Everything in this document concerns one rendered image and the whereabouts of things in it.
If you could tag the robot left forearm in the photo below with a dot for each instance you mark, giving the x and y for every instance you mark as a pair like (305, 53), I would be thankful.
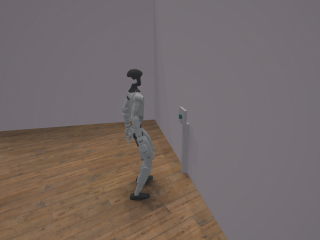
(126, 120)

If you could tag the panel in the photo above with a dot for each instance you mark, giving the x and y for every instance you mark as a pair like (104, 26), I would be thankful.
(185, 139)

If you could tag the robot right forearm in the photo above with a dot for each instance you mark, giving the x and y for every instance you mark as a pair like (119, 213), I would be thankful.
(137, 130)

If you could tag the left robot upper arm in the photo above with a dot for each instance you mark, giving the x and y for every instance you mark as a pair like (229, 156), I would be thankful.
(125, 106)

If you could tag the right robot hand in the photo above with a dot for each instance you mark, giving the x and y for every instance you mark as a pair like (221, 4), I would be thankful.
(142, 148)

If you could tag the left robot hand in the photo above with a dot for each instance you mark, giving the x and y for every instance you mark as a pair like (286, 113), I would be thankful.
(128, 133)

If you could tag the robot head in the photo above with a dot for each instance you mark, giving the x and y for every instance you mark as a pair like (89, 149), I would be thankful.
(134, 74)

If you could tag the left robot foot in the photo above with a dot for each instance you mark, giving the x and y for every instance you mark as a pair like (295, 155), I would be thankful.
(150, 177)

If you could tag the right robot upper arm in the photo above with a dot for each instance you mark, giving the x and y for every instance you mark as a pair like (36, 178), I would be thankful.
(137, 101)

